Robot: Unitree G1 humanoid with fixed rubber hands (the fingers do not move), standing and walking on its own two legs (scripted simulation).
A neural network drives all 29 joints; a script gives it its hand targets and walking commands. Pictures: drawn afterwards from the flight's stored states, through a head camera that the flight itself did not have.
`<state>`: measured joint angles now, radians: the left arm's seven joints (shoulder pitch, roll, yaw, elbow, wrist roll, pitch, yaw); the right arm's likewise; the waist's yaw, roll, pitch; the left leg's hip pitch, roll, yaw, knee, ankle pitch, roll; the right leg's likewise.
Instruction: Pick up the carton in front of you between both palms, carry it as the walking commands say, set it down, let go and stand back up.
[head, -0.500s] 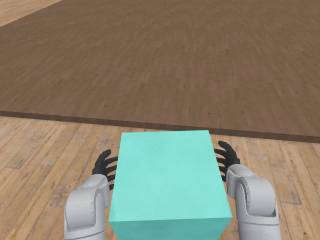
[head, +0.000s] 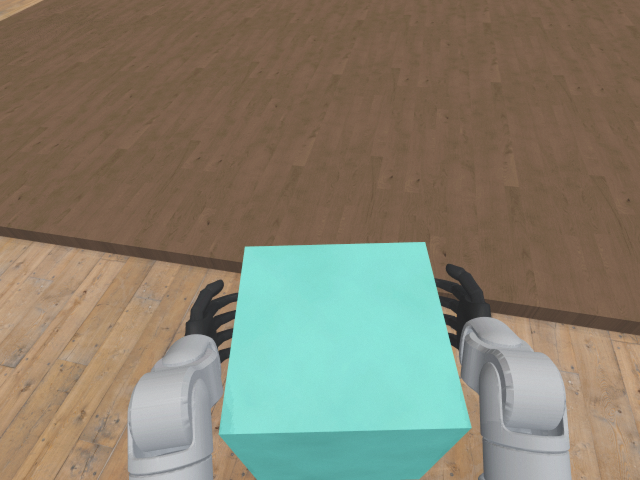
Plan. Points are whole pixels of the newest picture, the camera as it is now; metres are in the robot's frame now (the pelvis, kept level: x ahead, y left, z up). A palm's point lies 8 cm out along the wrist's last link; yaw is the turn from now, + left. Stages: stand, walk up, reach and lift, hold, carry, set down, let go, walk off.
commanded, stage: carry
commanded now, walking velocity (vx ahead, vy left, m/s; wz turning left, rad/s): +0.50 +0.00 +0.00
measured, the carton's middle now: (337, 370) +0.27 +0.01 +0.01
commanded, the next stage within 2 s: none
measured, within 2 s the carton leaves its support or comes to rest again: neither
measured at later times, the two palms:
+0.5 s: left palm (242, 139) +0.63 +0.16 +0.11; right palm (420, 133) +0.61 -0.13 +0.11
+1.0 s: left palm (272, 51) +0.95 +0.14 +0.12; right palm (408, 39) +0.94 -0.16 +0.13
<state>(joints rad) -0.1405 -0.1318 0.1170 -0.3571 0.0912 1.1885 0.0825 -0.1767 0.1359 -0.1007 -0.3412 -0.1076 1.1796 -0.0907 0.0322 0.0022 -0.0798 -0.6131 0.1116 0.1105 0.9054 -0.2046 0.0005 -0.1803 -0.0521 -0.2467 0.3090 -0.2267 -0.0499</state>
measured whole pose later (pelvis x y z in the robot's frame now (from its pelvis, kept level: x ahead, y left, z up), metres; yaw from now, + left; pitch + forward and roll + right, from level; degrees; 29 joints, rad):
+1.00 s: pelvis +0.54 +0.01 -0.02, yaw -2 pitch +6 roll +0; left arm -0.89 0.00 0.31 0.00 0.06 1.34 0.14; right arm -0.95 0.00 -0.31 0.06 -0.06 1.30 -0.14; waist 0.00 0.00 0.10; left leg -0.35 0.03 0.08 0.60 -0.33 0.01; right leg -0.43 -0.04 -0.19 0.58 -0.24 -0.06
